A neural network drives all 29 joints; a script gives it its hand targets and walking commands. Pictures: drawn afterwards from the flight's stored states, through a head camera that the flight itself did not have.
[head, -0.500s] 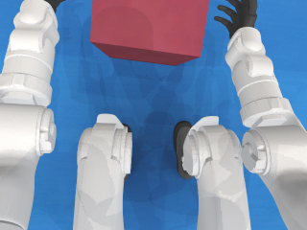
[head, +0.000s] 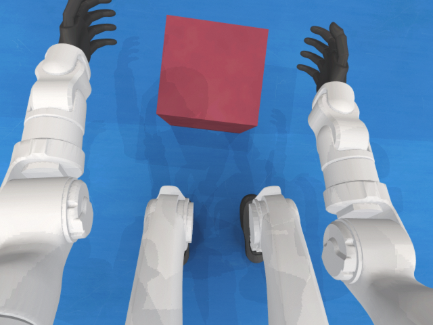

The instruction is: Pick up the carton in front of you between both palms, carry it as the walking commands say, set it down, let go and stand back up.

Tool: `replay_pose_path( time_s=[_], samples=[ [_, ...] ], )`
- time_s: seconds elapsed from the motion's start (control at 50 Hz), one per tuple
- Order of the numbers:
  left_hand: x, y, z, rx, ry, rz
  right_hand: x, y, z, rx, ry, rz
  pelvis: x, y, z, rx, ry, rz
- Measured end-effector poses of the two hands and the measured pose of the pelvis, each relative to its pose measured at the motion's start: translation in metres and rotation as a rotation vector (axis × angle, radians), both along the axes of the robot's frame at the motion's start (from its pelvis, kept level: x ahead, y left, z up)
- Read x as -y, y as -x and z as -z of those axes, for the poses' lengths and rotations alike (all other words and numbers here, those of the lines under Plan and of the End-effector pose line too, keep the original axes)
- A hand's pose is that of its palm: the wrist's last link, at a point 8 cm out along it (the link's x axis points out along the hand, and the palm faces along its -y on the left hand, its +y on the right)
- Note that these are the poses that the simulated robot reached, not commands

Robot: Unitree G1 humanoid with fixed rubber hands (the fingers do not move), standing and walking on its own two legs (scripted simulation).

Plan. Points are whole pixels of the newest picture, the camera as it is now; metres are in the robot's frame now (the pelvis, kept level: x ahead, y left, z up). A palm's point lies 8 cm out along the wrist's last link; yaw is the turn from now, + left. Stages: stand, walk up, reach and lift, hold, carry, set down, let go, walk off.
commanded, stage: set down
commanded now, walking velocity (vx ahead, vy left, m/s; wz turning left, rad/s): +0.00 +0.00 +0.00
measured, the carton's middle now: (210, 86) +0.54 +0.03 -0.37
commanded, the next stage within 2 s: let go in 0.42 s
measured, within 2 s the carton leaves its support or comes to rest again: neither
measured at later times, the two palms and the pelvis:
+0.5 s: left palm out of the picture +0.52 +0.25 +0.04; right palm (404, 49) +0.48 -0.15 +0.03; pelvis +0.03 +0.01 +0.14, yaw +1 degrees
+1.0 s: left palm out of the picture +0.37 +0.24 +0.15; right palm out of the picture +0.36 -0.21 +0.16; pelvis +0.10 -0.01 +0.24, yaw +4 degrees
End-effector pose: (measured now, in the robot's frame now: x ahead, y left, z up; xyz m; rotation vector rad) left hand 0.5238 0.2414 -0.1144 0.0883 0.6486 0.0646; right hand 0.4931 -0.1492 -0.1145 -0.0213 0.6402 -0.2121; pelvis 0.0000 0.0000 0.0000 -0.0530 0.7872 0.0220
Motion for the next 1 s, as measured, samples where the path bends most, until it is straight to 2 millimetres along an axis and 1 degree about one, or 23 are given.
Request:
replay_pose_path(
  time_s=[0.16, 0.38, 0.48, 0.54, 0.6, 0.66, 0.72, 0.78, 0.92, 1.0],
  samples=[
    [-0.005, 0.0, -0.052, -0.002, 0.002, 0.011, 0.002, 0.003, -0.051, 0.002, 0.003, 0.001, -0.003, -0.007, -0.045, -0.003, 0.001, -0.008],
    [-0.006, -0.001, -0.122, -0.002, 0.004, 0.02, 0.003, 0.005, -0.121, 0.002, 0.005, -0.002, -0.006, -0.018, -0.108, 0.01, -0.001, -0.017],
    [-0.007, 0.002, -0.146, -0.012, -0.002, 0.017, 0.004, 0.008, -0.145, -0.008, 0.012, -0.013, -0.007, -0.024, -0.133, 0.019, -0.004, -0.021],
    [-0.009, 0.008, -0.158, -0.021, -0.022, 0.01, 0.003, 0.012, -0.156, -0.018, 0.027, -0.041, -0.007, -0.028, -0.146, 0.026, -0.008, -0.023],
    [-0.011, 0.023, -0.168, -0.04, -0.054, -0.004, 0.004, 0.022, -0.166, -0.04, 0.05, -0.088, -0.007, -0.036, -0.16, 0.042, -0.013, -0.027],
    [-0.014, 0.047, -0.177, -0.064, -0.079, -0.027, 0.009, 0.039, -0.177, -0.077, 0.074, -0.144, -0.007, -0.045, -0.175, 0.073, -0.022, -0.031],
    [-0.014, 0.074, -0.188, -0.088, -0.088, -0.049, 0.018, 0.058, -0.191, -0.114, 0.09, -0.186, -0.005, -0.055, -0.191, 0.117, -0.031, -0.034],
    [-0.013, 0.097, -0.203, -0.1, -0.085, -0.058, 0.03, 0.074, -0.209, -0.137, 0.098, -0.211, -0.003, -0.064, -0.205, 0.169, -0.038, -0.036],
    [-0.007, 0.13, -0.242, -0.098, -0.08, -0.05, 0.054, 0.106, -0.25, -0.146, 0.093, -0.221, 0.003, -0.086, -0.231, 0.286, -0.051, -0.034],
    [-0.001, 0.151, -0.261, -0.104, -0.08, -0.044, 0.064, 0.129, -0.27, -0.148, 0.086, -0.212, 0.007, -0.098, -0.244, 0.357, -0.057, -0.031]
  ],
)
